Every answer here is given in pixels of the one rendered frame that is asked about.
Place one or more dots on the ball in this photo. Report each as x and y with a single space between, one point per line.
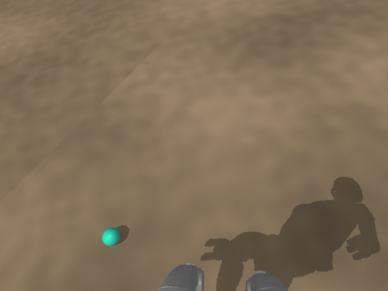
111 236

